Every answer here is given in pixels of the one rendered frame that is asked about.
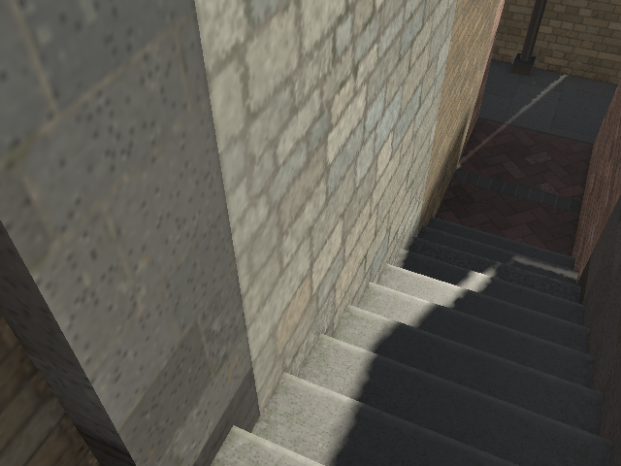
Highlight stairs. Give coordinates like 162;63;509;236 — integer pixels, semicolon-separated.
211;216;612;466

